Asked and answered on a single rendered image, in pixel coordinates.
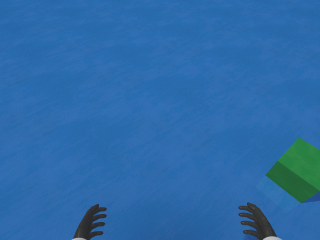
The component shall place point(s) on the left robot hand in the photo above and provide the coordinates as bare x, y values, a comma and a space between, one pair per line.
86, 225

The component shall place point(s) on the right robot hand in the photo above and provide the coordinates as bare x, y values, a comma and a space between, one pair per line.
261, 224

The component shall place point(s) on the carton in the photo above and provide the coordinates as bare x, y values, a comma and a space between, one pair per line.
298, 171

